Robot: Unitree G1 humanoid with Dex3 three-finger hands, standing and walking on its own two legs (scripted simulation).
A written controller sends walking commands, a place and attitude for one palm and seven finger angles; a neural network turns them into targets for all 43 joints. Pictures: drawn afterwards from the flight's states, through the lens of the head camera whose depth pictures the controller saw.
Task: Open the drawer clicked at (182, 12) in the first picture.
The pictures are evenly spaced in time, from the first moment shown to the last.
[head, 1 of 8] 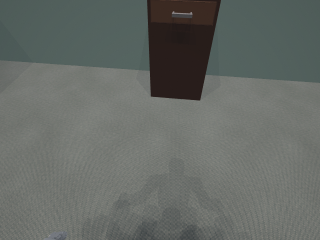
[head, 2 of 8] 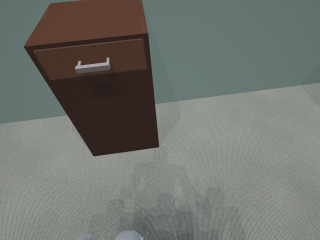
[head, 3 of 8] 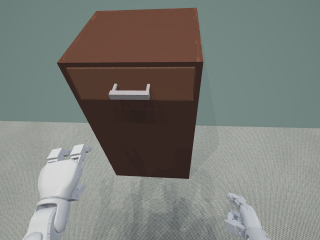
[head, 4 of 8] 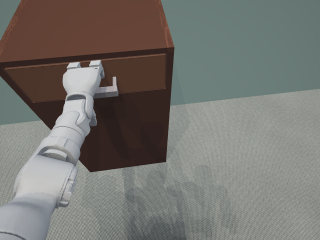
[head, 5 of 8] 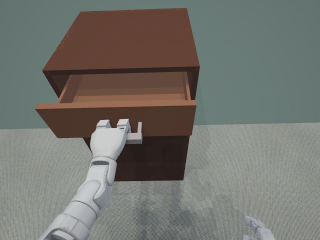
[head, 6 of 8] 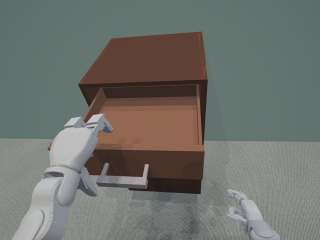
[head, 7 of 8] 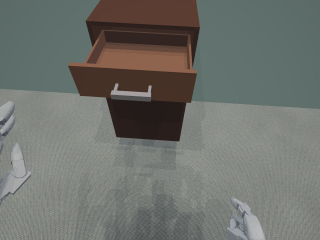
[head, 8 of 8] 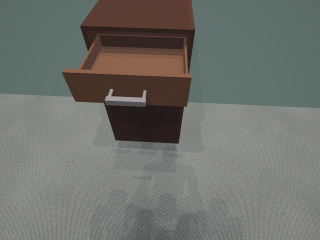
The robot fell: no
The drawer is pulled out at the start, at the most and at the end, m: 0.00 0.30 0.29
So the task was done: yes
